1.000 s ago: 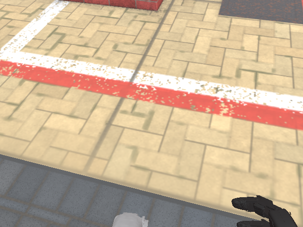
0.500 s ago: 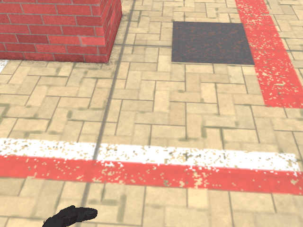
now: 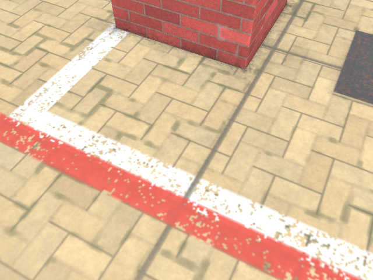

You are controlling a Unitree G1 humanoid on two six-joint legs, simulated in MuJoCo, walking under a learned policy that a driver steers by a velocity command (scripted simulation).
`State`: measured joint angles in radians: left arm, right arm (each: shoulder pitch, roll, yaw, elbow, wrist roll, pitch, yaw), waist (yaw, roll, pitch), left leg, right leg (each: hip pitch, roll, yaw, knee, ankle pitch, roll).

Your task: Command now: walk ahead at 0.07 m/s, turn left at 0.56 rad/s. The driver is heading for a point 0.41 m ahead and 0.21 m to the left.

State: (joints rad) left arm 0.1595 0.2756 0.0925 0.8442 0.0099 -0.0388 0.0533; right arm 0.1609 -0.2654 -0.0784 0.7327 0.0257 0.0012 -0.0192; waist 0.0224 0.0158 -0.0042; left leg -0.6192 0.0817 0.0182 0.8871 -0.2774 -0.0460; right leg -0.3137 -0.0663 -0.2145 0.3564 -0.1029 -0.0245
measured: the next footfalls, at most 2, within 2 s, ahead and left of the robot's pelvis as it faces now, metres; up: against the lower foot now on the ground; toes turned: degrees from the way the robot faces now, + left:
left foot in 0.12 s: +0.10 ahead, +0.13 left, +0.00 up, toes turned +9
right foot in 0.58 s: +0.11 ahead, -0.09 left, +0.00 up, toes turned +24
